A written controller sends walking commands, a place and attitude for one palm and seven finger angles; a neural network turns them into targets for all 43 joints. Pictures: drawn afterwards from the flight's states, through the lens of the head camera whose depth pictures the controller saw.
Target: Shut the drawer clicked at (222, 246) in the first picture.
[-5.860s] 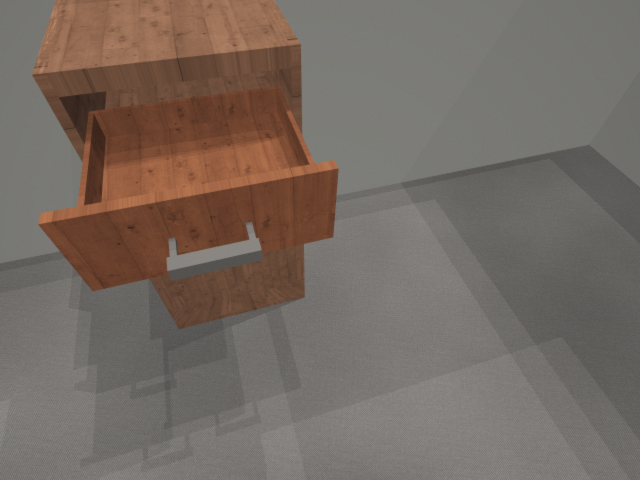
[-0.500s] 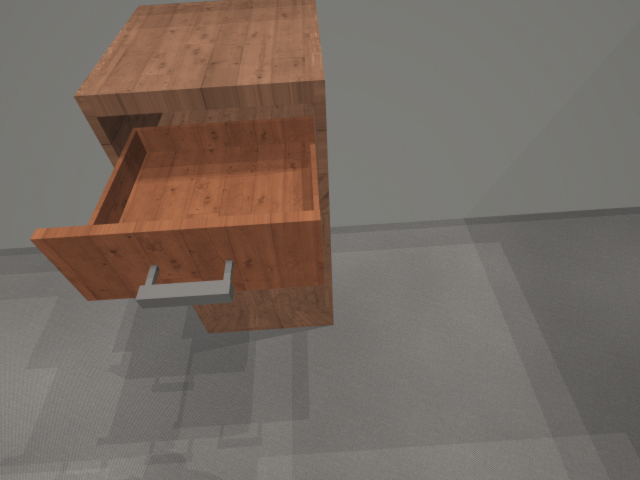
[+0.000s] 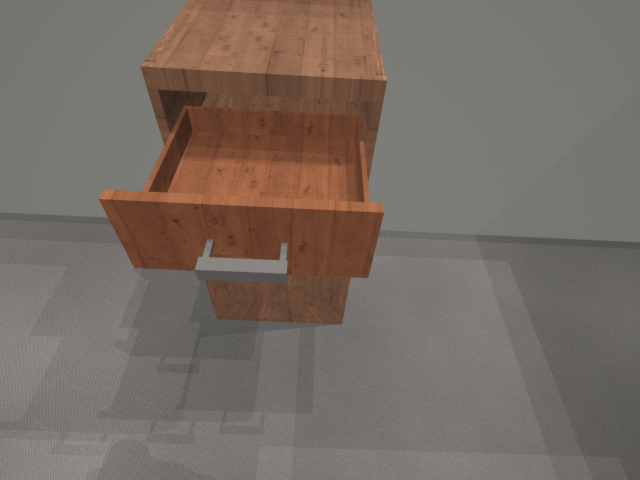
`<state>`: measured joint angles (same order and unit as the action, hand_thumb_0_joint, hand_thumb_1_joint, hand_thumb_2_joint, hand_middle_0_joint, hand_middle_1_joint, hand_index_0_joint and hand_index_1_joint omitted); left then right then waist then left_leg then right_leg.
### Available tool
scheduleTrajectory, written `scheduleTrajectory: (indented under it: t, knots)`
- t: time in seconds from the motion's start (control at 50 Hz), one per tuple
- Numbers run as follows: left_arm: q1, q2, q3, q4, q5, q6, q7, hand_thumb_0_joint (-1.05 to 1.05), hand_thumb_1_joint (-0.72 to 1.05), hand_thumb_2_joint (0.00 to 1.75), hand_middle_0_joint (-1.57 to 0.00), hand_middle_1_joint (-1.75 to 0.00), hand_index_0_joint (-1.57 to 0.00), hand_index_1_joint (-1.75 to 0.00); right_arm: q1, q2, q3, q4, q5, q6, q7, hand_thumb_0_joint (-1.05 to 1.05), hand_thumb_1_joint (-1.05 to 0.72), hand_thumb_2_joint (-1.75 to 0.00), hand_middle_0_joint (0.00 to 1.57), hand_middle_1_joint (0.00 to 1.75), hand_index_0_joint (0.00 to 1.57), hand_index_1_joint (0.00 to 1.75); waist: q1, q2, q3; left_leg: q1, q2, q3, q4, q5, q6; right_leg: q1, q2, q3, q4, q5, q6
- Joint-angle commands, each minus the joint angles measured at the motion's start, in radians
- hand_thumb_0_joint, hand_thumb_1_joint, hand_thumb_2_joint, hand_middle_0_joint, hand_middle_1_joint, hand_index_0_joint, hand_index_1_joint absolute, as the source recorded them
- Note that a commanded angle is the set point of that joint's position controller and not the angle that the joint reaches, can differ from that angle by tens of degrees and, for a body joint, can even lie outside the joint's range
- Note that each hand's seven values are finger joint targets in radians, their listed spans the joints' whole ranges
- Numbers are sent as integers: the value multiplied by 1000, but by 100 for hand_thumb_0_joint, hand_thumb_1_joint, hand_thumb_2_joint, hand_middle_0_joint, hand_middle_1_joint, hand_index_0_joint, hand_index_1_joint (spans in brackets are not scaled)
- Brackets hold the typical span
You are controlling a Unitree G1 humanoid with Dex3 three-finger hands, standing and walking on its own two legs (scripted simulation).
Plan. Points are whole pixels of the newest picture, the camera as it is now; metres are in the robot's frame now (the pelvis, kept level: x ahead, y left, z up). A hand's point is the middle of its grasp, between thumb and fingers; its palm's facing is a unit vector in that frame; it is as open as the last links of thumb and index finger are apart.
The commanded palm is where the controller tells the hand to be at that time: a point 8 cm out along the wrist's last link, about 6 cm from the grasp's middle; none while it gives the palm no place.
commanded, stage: come to a stop and stand still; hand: left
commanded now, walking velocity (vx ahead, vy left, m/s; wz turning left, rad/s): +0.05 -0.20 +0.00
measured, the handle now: (245, 258) +0.41 +0.16 +0.01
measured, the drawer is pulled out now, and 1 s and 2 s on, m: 0.30 0.30 0.30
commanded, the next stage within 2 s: look again from close up in 1.70 s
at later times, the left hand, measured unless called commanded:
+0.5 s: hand out of the picture +0.03 +0.13 -0.16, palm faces +0.03 -0.97 -0.25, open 7.4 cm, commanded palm none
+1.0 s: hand out of the picture -0.01 +0.16 -0.18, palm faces +0.06 -0.98 -0.17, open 7.4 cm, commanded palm none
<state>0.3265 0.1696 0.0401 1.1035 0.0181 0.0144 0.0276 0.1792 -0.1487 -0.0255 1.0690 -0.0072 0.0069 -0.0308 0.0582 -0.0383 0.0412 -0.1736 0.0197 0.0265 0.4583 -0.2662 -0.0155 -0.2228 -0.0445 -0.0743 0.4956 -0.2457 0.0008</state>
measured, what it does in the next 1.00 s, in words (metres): steps on the spot: right foot, then left foot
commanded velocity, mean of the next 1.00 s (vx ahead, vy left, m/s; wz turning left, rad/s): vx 0.00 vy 0.01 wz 0.00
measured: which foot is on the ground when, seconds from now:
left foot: down 0.00-0.38, up 0.40-0.82, down 0.84-1.00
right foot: down 0.00-0.10, up 0.12-0.32, down 0.34-1.00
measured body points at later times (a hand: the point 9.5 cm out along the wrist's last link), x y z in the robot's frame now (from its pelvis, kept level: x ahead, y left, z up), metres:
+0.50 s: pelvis +0.02 -0.05 +0.00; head +0.04 -0.07 +0.45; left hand +0.03 +0.19 -0.14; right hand +0.00 -0.27 -0.17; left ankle +0.00 +0.11 -0.73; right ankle -0.03 -0.12 -0.74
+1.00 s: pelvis +0.00 +0.00 +0.00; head +0.00 +0.01 +0.45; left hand -0.01 +0.22 -0.16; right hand +0.05 -0.23 -0.15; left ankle +0.01 +0.10 -0.74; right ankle -0.03 -0.12 -0.74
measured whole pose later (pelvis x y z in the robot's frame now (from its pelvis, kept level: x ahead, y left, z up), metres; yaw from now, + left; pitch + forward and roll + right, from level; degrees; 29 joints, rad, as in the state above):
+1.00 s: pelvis +0.00 +0.00 +0.00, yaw -1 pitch -2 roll +0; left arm 0.28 0.15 0.02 1.12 0.02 0.01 0.04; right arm 0.18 -0.15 -0.02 1.11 0.00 0.00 -0.04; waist 0.04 -0.03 0.04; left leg -0.18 0.00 0.04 0.44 -0.23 0.01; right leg -0.14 -0.01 -0.04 0.44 -0.27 -0.01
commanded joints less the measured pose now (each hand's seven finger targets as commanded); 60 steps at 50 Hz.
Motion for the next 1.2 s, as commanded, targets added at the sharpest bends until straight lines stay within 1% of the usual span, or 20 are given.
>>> scheduleTrajectory:
  t: [0.0,0.1,0.2,0.24,0.28,0.3,0.34,0.36,0.38,0.4,0.46,0.6,0.7,0.74,0.78,0.84,0.86,0.9,0.98,1.18]
  knots:
    - [29,41,-8,-11,2,-8,-1,0,90,90,-20,-30,-20,-30,20,-119,-5,-14,-4,-22,-5,0,-90,-90,20,30,20,30,-22,171,37,-119,172,-186,-279,-36,65,61,-21,34,-46,26,20]
    - [29,52,3,-4,14,12,-15,0,90,90,-20,-30,-20,-30,59,-148,-24,1,-11,-21,-24,0,-90,-90,20,30,20,30,-46,200,100,-118,230,-253,-353,-159,92,-54,-9,33,104,-56,20]
    - [5,52,21,-39,8,15,-17,0,90,90,-20,-30,-20,-30,101,-149,-31,11,-17,-27,-37,0,-90,-90,20,30,20,30,-56,174,22,43,267,-221,-222,321,170,-186,-13,90,285,-176,18]
    - [-11,39,17,-51,0,7,-14,0,90,90,-20,-30,-20,-30,118,-151,-32,21,-19,-26,-38,0,-90,-90,20,30,20,30,-63,177,-16,90,254,-183,-152,560,171,-151,-9,73,202,-182,17]
    - [30,39,16,-43,-6,-6,-8,0,90,90,-20,-30,-20,-30,118,-151,-35,31,-16,-23,-35,0,-90,-90,20,30,20,30,-45,194,-75,118,212,-139,-69,617,134,-46,1,53,2,-56,12]
    - [63,47,15,-22,-3,-16,-7,0,90,90,-20,-30,-20,-30,126,-144,-36,39,-12,-23,-32,0,-90,-90,20,30,20,30,-37,158,-101,100,170,-110,-14,558,95,34,5,41,-122,118,13]
    - [81,123,21,-7,3,-31,5,0,90,90,-20,-30,-20,-30,134,-71,-26,24,4,-22,-23,0,-90,-90,20,30,20,30,-51,-68,-120,-95,58,-4,53,154,8,213,-153,203,-126,558,-32]
    - [64,138,17,-5,-2,-32,6,0,90,90,-20,-30,-20,-30,120,-46,-17,21,4,-15,-18,0,-90,-90,20,30,20,30,-50,-107,-91,-128,26,18,46,-39,-9,196,-212,214,-121,619,-70]
    - [63,121,14,-6,-2,-39,14,0,90,90,-20,-30,-20,-30,100,-36,-13,20,-3,-5,-20,0,-90,-90,20,30,20,30,-39,-154,-73,-142,29,11,78,-125,-12,200,-204,227,-121,736,-81]
    - [57,109,11,-3,-2,-45,21,0,90,90,-20,-30,-20,-30,98,-47,-15,26,-2,0,-21,0,-90,-90,20,30,20,30,-39,-180,-64,-158,36,3,117,-169,-13,211,-203,229,-113,837,-73]
    - [52,100,2,-4,-2,-42,34,0,90,90,-20,-30,-20,-30,111,-45,-15,40,7,8,-25,0,-90,-90,20,30,20,30,-39,-116,-33,-181,33,-2,178,-166,-11,229,-217,215,-82,975,-66]
    - [28,115,11,-21,4,-30,35,0,90,90,-20,-30,-20,-30,62,-60,-26,19,5,33,-11,0,-90,-90,20,30,20,30,-32,-64,33,-191,24,-34,304,-142,-18,121,-253,263,-146,688,-173]
    - [12,123,18,-39,11,-32,29,0,90,90,-20,-30,-20,-30,31,-64,-30,-11,4,28,0,0,-90,-90,20,30,20,30,-32,-59,32,-154,19,-39,256,-123,-15,69,-254,292,-168,488,-196]
    - [-11,126,19,-44,10,-32,26,0,90,90,-20,-30,-20,-30,48,-55,-28,-11,5,20,0,0,-90,-90,20,30,20,30,-50,-63,19,-74,18,-29,135,-65,-14,36,-233,264,-151,431,-173]
    - [-28,111,13,-44,2,-30,20,0,90,90,-20,-30,-20,-30,84,-49,-21,4,5,6,-2,0,-90,-90,20,30,20,30,-67,-54,-3,64,12,-20,-35,95,-7,-25,-170,218,-117,309,-113]
    - [14,53,0,-37,0,-23,19,0,90,90,-20,-30,-20,-30,65,-109,-19,3,0,-15,-9,0,-90,-90,20,30,20,30,-37,84,-33,88,132,-118,-40,343,60,-20,-50,136,-101,102,-31]
    - [19,45,-4,-30,4,-21,20,0,90,90,-20,-30,-20,-30,42,-104,-15,4,0,-11,-10,0,-90,-90,20,30,20,30,-33,50,-6,60,125,-104,-41,280,57,-21,-48,144,-137,67,-27]
    - [-6,59,-8,-15,1,-16,16,0,90,90,-20,-30,-20,-30,38,-89,-4,10,4,-15,-9,0,-90,-90,20,30,20,30,-38,118,20,15,108,-126,-115,205,53,10,-50,120,-141,54,-13]
    - [9,57,-16,-1,2,-15,11,0,90,90,-20,-30,-20,-30,42,-96,2,16,1,-15,-7,0,-90,-90,20,30,20,30,-36,95,46,-19,100,-132,-184,63,43,25,-48,115,-160,34,-8]
    - [28,61,-21,12,4,-17,9,0,90,90,-20,-30,-20,-30,81,-117,2,29,0,-28,-3,0,-90,-90,20,30,20,30,-36,61,22,-20,103,-155,-260,4,39,53,-55,92,-143,63,6]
